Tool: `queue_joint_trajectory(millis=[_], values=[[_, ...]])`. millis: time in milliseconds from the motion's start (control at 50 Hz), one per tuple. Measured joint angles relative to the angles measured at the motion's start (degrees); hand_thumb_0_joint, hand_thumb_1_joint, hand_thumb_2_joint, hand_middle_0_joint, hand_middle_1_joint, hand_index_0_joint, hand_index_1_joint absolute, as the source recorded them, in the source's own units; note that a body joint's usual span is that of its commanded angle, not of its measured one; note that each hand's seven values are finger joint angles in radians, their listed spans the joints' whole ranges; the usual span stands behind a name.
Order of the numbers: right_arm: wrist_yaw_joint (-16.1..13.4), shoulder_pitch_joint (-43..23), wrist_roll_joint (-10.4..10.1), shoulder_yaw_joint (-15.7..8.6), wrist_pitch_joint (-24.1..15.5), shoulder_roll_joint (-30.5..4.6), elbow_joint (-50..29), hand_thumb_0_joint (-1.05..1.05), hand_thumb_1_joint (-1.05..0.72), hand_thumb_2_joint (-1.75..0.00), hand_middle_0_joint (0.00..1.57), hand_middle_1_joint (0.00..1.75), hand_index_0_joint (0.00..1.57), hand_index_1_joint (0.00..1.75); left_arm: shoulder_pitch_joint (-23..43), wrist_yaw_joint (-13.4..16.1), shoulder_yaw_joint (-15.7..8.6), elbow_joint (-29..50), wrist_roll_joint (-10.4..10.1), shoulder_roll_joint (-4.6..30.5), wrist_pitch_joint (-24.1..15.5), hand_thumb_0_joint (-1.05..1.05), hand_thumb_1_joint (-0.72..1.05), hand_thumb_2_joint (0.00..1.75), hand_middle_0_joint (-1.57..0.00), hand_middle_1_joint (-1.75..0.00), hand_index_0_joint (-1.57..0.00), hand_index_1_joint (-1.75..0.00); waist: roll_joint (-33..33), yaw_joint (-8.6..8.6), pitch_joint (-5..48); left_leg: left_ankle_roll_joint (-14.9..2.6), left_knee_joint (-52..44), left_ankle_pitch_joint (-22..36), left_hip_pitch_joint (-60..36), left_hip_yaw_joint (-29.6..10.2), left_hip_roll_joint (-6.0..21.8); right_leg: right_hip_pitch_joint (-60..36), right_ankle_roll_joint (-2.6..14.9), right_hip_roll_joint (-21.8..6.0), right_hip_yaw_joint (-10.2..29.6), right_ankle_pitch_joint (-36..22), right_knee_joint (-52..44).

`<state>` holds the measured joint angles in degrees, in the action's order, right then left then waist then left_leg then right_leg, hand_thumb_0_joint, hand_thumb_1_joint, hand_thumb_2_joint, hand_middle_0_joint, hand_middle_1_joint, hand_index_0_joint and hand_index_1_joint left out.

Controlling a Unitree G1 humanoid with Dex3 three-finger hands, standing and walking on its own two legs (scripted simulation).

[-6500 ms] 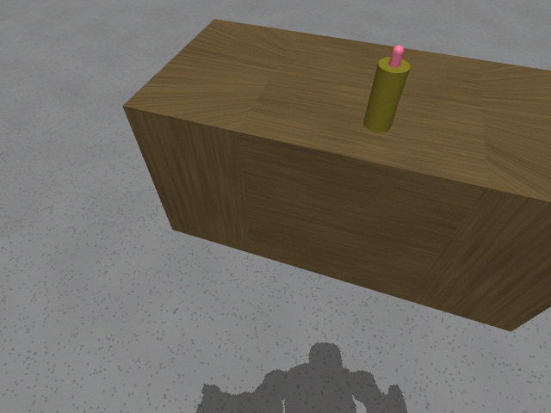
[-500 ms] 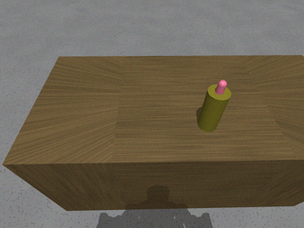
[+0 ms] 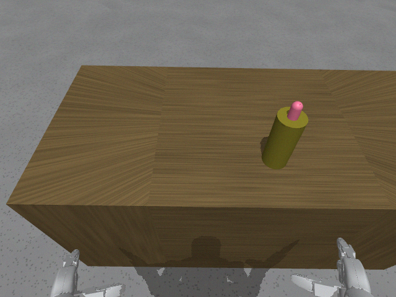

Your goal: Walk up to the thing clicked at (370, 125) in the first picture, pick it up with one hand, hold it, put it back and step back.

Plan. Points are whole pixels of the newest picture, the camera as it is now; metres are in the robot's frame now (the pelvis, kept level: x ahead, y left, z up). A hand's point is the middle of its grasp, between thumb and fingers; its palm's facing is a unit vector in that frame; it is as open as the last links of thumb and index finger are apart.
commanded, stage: rise first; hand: right
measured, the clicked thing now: (284, 134) +0.50 -0.23 -0.02
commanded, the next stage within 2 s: go down in 1.26 s
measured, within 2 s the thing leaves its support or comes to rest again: neither
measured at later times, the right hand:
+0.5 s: hand (333, 262) +0.19 -0.25 -0.03, palm faces +0.24 +0.92 -0.32, open 17.3 cm
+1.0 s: hand (345, 265) +0.17 -0.24 +0.01, palm faces +0.26 +0.91 -0.34, open 17.3 cm
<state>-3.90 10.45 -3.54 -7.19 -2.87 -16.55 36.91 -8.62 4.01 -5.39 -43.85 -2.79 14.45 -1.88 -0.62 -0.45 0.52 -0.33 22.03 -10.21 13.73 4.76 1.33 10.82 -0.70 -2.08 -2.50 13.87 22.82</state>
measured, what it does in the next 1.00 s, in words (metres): stands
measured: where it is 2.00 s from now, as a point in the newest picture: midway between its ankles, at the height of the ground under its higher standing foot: outside the picture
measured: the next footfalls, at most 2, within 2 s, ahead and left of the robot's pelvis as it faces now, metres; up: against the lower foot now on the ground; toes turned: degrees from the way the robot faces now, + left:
none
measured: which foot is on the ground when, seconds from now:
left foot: down 0.00-1.00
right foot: down 0.00-1.00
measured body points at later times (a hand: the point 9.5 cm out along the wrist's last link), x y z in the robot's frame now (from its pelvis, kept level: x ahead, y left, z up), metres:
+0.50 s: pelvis +0.01 -0.01 +0.00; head +0.01 +0.00 +0.45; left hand +0.16 +0.26 -0.09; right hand +0.17 -0.30 -0.01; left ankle +0.01 +0.11 -0.74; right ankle -0.02 -0.13 -0.74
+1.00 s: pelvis +0.00 +0.00 +0.00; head +0.00 +0.01 +0.45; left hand +0.16 +0.26 -0.09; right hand +0.15 -0.29 +0.04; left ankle +0.01 +0.11 -0.74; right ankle -0.02 -0.13 -0.74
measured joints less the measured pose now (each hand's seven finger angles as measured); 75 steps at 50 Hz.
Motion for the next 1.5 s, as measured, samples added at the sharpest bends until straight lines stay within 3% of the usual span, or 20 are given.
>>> queue_joint_trajectory(millis=[200, 280, 420, 740, 1320, 1500], values=[[-1.0, 5.8, 0.6, -0.4, -0.1, 0.3, -12.2, 0.00, 0.32, -0.10, 0.06, 0.06, 0.06, 0.05, -4.7, 1.3, 1.3, 10.1, 0.7, -1.1, -0.4, 0.00, -0.36, 0.08, -0.07, -0.06, -0.07, -0.05, -0.1, -0.68, -1.8, 0.32, -0.5, -0.4, -2.7, 0.1, 0.3, -2.9, 0.25, 0.4, 0.1, 0.2, -0.9], [-0.9, 7.3, 0.7, -0.5, -0.2, 0.4, -16.4, 0.00, 0.40, -0.07, 0.06, 0.06, 0.06, 0.05, -5.3, 1.0, 1.4, 11.5, 0.9, -1.4, -1.1, 0.00, -0.44, 0.06, -0.07, -0.06, -0.07, -0.05, 0.0, -1.00, -1.3, 0.42, -0.8, -0.6, -3.8, 0.1, 0.4, -3.9, 0.28, 0.5, 0.1, 0.4, -1.2], [0.0, 10.0, 0.6, -1.0, 0.4, 1.0, -22.0, -0.01, 0.48, -0.06, 0.06, 0.06, 0.05, 0.05, -5.2, 0.2, -0.7, 8.5, 1.0, -0.8, -1.1, -0.01, -0.49, 0.04, -0.07, -0.06, -0.08, -0.05, -0.9, -1.04, -1.0, 0.67, -0.7, -1.0, -4.8, 0.0, 0.5, -4.9, 0.45, 0.6, 0.0, 0.9, -1.0], [0.8, 13.5, 0.7, -1.9, -1.9, 0.7, -31.2, -0.01, 0.51, -0.05, 0.06, 0.06, 0.06, 0.05, -4.0, 0.1, -1.1, 6.6, 1.7, -1.1, -1.2, -0.01, -0.52, 0.05, -0.07, -0.06, -0.07, -0.05, -1.2, -1.40, -2.5, 0.42, -0.8, -0.6, -5.6, 0.2, 0.3, -5.6, 0.29, 0.4, 0.2, 0.4, -1.1], [1.9, 16.0, 0.9, -3.0, -6.3, 0.4, -37.8, -0.01, 0.51, -0.06, 0.06, 0.06, 0.06, 0.06, -3.6, -0.3, -2.5, 4.9, 2.0, -1.3, -3.6, -0.01, -0.54, 0.07, -0.07, -0.06, -0.06, -0.06, -1.6, -1.64, -3.2, 0.19, -0.3, 0.1, -5.1, 0.5, 0.6, -5.0, 0.22, 0.6, 0.6, -0.6, -0.8], [2.6, 16.6, 0.5, -5.0, -8.2, 0.9, -38.6, -0.01, 0.45, -0.07, 0.06, 0.06, 0.06, 0.06, -3.4, -0.8, -2.7, 4.4, 2.6, -1.3, -3.8, -0.01, -0.53, 0.06, -0.07, -0.06, -0.07, -0.06, -1.6, -1.55, -2.3, 0.18, 0.4, -0.3, -4.5, 0.7, 0.6, -4.3, 0.16, 0.5, 0.8, -0.1, 0.1]])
